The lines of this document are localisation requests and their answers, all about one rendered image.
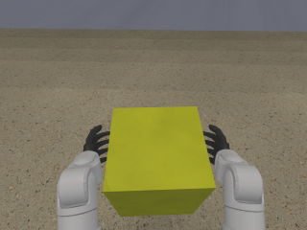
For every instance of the right robot hand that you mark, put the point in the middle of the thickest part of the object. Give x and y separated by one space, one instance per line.
219 144

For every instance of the left robot hand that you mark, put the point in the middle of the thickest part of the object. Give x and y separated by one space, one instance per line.
92 144

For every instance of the robot left forearm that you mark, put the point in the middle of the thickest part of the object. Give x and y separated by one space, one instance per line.
77 193

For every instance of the robot right forearm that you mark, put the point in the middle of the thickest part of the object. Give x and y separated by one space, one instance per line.
243 192

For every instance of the carton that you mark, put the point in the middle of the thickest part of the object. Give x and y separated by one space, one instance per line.
157 161

